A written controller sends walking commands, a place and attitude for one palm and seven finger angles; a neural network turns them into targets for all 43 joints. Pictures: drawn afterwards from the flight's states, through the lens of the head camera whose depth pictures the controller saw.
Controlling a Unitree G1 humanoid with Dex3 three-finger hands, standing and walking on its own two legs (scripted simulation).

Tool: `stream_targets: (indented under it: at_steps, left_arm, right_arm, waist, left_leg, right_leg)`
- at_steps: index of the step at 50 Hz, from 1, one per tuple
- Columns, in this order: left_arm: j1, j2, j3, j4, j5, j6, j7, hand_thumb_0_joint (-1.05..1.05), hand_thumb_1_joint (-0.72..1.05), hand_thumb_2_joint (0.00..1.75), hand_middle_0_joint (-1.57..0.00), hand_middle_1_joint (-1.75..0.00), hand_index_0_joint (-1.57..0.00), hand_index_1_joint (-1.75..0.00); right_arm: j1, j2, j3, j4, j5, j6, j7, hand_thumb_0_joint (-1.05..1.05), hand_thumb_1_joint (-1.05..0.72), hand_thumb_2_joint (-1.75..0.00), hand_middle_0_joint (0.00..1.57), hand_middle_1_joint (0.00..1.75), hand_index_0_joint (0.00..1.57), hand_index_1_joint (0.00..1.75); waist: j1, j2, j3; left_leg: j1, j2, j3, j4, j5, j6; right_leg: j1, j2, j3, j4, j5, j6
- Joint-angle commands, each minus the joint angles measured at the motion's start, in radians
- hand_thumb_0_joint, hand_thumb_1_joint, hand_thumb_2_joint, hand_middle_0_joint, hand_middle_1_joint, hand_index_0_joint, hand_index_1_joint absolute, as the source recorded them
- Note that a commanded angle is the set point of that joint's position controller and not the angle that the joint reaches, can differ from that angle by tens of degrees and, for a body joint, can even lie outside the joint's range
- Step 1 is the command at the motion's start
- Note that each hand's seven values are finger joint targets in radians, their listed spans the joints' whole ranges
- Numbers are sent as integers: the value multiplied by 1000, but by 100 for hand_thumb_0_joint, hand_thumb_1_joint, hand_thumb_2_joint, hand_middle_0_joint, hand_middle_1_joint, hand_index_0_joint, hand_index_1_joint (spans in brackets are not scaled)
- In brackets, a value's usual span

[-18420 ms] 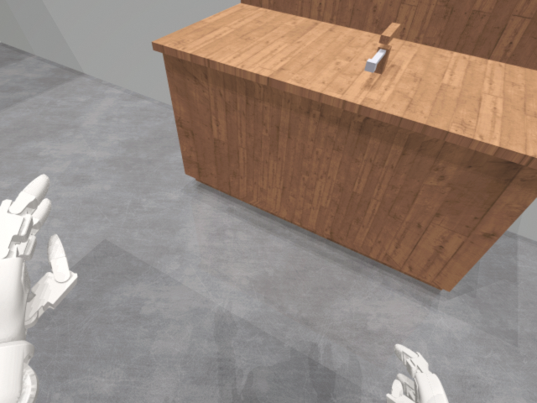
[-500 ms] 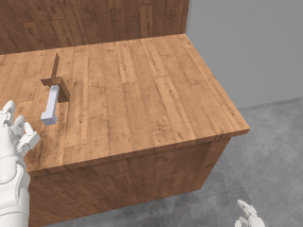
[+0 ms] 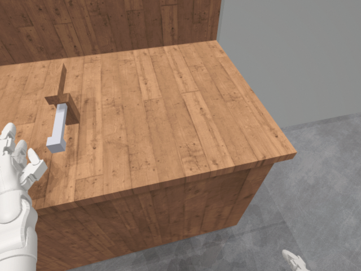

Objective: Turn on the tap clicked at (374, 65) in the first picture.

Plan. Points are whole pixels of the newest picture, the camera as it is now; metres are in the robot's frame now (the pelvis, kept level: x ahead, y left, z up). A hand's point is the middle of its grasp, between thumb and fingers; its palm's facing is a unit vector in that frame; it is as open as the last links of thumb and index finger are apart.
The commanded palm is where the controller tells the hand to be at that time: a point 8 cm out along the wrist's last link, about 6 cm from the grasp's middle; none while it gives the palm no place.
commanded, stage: push the lever round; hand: left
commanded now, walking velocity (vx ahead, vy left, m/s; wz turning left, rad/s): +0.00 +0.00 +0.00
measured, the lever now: (56, 144) +0.35 +0.30 +0.09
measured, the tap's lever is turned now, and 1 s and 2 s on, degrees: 0 7 33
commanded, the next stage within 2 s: none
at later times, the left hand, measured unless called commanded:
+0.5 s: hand (54, 157) +0.32 +0.30 +0.08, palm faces +0.52 -0.85 -0.10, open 7.8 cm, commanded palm +0.28 +0.33 +0.08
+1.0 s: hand (65, 159) +0.32 +0.27 +0.08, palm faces +0.54 -0.84 -0.06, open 7.7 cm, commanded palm +0.28 +0.30 +0.08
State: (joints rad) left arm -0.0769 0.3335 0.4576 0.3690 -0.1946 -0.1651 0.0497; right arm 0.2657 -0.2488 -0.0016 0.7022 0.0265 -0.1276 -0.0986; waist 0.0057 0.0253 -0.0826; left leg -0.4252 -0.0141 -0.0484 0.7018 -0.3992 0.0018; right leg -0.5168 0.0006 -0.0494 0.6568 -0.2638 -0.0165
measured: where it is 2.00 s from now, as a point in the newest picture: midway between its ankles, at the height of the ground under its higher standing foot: outside the picture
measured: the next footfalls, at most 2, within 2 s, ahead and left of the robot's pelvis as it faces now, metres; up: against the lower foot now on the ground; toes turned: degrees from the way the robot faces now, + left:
none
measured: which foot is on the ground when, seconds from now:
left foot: down 0.00-1.00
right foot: down 0.00-1.00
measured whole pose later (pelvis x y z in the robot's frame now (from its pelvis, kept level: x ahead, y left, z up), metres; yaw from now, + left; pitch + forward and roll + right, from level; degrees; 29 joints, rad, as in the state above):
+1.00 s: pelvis +0.00 -0.01 +0.00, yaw +1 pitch +7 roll -1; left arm -0.12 0.25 0.36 0.35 -0.16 -0.16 0.17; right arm 0.23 -0.24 0.00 0.70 0.02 -0.11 -0.09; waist 0.01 0.03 -0.08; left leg -0.42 -0.01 -0.06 0.70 -0.40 -0.01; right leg -0.51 0.00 -0.06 0.66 -0.27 -0.03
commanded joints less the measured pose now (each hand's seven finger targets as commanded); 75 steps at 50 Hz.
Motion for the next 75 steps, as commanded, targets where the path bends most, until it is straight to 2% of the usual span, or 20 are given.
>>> stream_targets:
  at_steps: [1, 9, 13, 19, 30, 38, 43, 44, 48, 49, 52, 54, 55, 59, 61, 64, 65, 68, 69, 75]
  left_arm:
    - [-318, 293, 75, -188, -2, -76, 2, 0, 90, 90, -15, -15, -15, -15]
    - [-364, 274, 32, -189, 4, -86, -16, 0, 90, 90, -15, -15, -15, -15]
    - [-318, 269, 44, -138, -10, -52, -13, 0, 90, 90, -15, -15, -15, -15]
    - [-295, 258, 46, -199, 17, -43, 30, 0, 90, 90, -15, -15, -15, -15]
    - [-389, 243, 9, -183, 20, -67, 29, 0, 90, 90, -15, -15, -15, -15]
    - [-278, 187, -24, -245, 14, -87, 40, 0, 90, 90, -15, -15, -15, -15]
    - [-305, 148, -44, -232, 13, -80, 76, 0, 90, 90, -15, -15, -15, -15]
    - [-292, 163, -19, -244, 22, -79, 94, 0, 90, 90, -15, -15, -15, -15]
    - [-327, 125, -68, -263, 45, -69, 136, 0, 90, 90, -15, -15, -15, -15]
    - [-319, 151, -40, -250, 56, -66, 151, 0, 90, 90, -15, -15, -15, -15]
    - [-343, 76, -114, -275, 63, -71, 178, 0, 90, 90, -15, -15, -15, -15]
    - [-366, 101, -90, -266, 71, -73, 201, 0, 90, 90, -15, -15, -15, -15]
    - [-390, 58, -135, -283, 72, -75, 206, 0, 90, 90, -15, -15, -15, -15]
    - [-390, 66, -122, -270, 89, -70, 250, 0, 90, 90, -15, -15, -15, -15]
    - [-424, 15, -181, -263, 100, -65, 266, 0, 90, 90, -15, -15, -15, -15]
    - [-434, 38, -154, -239, 116, -51, 307, 0, 90, 90, -15, -15, -15, -15]
    - [-457, -3, -194, -239, 117, -46, 316, 0, 90, 90, -15, -15, -15, -15]
    - [-481, -2, -190, -215, 124, -34, 349, 0, 90, 90, -15, -15, -15, -15]
    - [-478, 28, -154, -208, 132, -29, 364, 0, 90, 90, -15, -15, -15, -15]
    - [-528, -31, -206, -202, 164, -21, 429, 0, 90, 90, -15, -15, -15, -15]
  right_arm:
    - [-64, -145, -44, -122, 6, -46, -18, 0, -90, -90, 20, 30, 20, 30]
    - [-61, -142, -40, -117, 1, -48, -25, 0, -90, -90, 20, 30, 20, 30]
    - [-51, -148, -43, -126, 4, -41, -20, 0, -90, -90, 20, 30, 20, 30]
    - [-51, -140, -44, -144, 0, -30, -8, 0, -90, -90, 20, 30, 20, 30]
    - [-59, -139, -41, -125, 2, -21, -16, 0, -90, -90, 20, 30, 20, 30]
    - [-51, -133, -51, -128, -5, -35, -4, 0, -90, -90, 20, 30, 20, 30]
    - [-72, -131, -46, -130, -2, -33, -2, 0, -90, -90, 20, 30, 20, 30]
    - [-80, -128, -47, -131, -2, -33, -3, 0, -90, -90, 20, 30, 20, 30]
    - [-91, -124, -41, -137, -10, -30, 2, 0, -90, -90, 20, 30, 20, 30]
    - [-95, -122, -40, -133, -7, -28, 1, 0, -90, -90, 20, 30, 20, 30]
    - [-107, -117, -38, -138, -12, -32, 5, 0, -90, -90, 20, 30, 20, 30]
    - [-109, -119, -37, -130, -13, -31, 1, 0, -90, -90, 20, 30, 20, 30]
    - [-110, -116, -36, -134, -16, -30, 3, 0, -90, -90, 20, 30, 20, 30]
    - [-117, -116, -36, -127, -21, -28, 2, 0, -90, -90, 20, 30, 20, 30]
    - [-123, -111, -33, -129, -22, -24, 4, 0, -90, -90, 20, 30, 20, 30]
    - [-130, -113, -34, -123, -24, -15, 1, 0, -90, -90, 20, 30, 20, 30]
    - [-130, -111, -31, -128, -26, -13, 3, 0, -90, -90, 20, 30, 20, 30]
    - [-136, -110, -31, -123, -28, -5, 2, 0, -90, -90, 20, 30, 20, 30]
    - [-139, -111, -32, -118, -29, 1, 0, 0, -90, -90, 20, 30, 20, 30]
    - [-143, -99, -33, -119, -39, 17, 7, 0, -90, -90, 20, 30, 20, 30]
  waist:
    - [-10, 48, -153]
    - [-11, 97, -232]
    - [0, 13, -235]
    - [13, 57, -250]
    - [-23, 48, -212]
    - [4, 55, -283]
    - [-9, -7, -208]
    - [5, 22, -210]
    - [-7, 26, -207]
    - [0, 35, -192]
    - [-11, 48, -206]
    - [-12, 33, -199]
    - [-21, 30, -218]
    - [-10, 32, -239]
    - [-24, 15, -219]
    - [-18, 2, -218]
    - [-25, -10, -224]
    - [-23, -30, -225]
    - [-16, -9, -229]
    - [-23, 8, -257]
  left_leg:
    - [-52, -3, 0, -122, 205, 3]
    - [-9, -4, -7, -104, 260, -6]
    - [-43, -4, -2, -106, 267, -3]
    - [-20, -1, 6, -103, 349, -8]
    - [-48, -6, 12, -103, 245, 8]
    - [4, -1, 10, -95, 353, -8]
    - [-36, -3, 13, -109, 275, 0]
    - [-31, -4, 12, -110, 281, -2]
    - [-35, -7, 14, -112, 254, -3]
    - [-43, -5, 11, -114, 239, -1]
    - [-25, -6, 10, -112, 215, -5]
    - [-33, -6, 3, -112, 201, -4]
    - [-23, -7, 6, -109, 204, -4]
    - [-22, -8, 4, -108, 218, -10]
    - [-24, -5, 2, -109, 205, -10]
    - [-35, -5, 0, -109, 191, -6]
    - [-36, -8, 0, -110, 185, -5]
    - [-44, -8, 4, -110, 174, -2]
    - [-44, -9, 5, -110, 177, -1]
    - [-36, -9, 8, -103, 192, -1]
  right_leg:
    - [189, 1, 14, -63, 92, -12]
    - [201, 2, 13, -45, 138, -16]
    - [227, 0, 9, -47, 166, -10]
    - [250, 0, 10, -41, 229, -11]
    - [228, -3, 24, -57, 162, -9]
    - [270, 2, 15, -41, 257, -13]
    - [247, -3, 14, -60, 199, -6]
    - [250, -3, 13, -57, 194, -9]
    - [239, -6, 16, -64, 166, -8]
    - [236, -5, 16, -66, 144, -10]
    - [215, -5, 16, -69, 116, -10]
    - [214, -3, 15, -70, 99, -11]
    - [213, -6, 16, -68, 106, -9]
    - [223, -7, 14, -64, 117, -10]
    - [205, -8, 11, -64, 103, -9]
    - [211, -9, 14, -71, 87, -8]
    - [210, -11, 14, -71, 85, -6]
    - [217, -12, 18, -81, 76, -4]
    - [222, -12, 22, -81, 77, -5]
    - [226, -14, 21, -75, 92, -6]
